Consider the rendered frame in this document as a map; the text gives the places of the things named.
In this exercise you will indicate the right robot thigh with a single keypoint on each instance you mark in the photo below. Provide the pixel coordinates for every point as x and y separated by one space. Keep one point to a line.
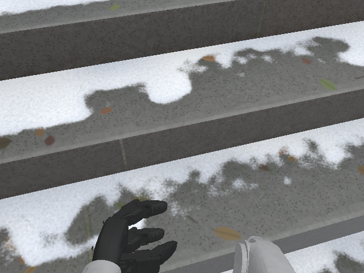
260 256

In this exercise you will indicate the left robot hand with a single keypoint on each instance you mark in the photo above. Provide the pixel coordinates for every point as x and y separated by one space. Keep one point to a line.
116 242

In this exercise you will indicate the left robot forearm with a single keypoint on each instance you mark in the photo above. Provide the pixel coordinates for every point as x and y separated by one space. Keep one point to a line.
101 266

